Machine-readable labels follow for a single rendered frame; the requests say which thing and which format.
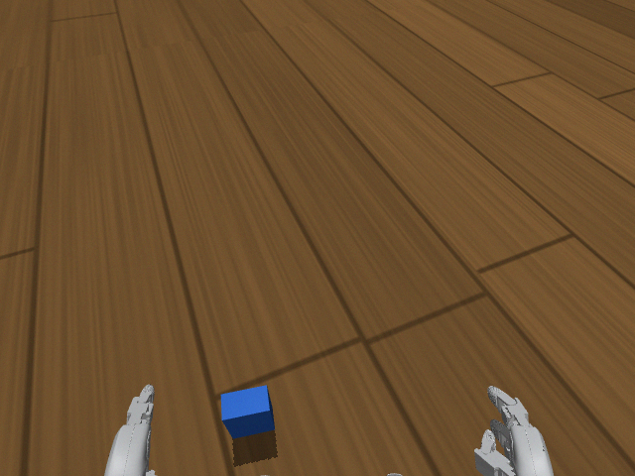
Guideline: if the right robot hand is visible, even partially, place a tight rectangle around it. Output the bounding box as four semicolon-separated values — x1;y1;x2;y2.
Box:
474;386;554;476

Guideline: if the carton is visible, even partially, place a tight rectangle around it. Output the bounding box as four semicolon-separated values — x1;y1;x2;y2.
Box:
221;385;275;439

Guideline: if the left robot hand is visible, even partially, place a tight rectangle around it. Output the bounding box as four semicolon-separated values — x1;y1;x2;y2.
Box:
104;385;156;476

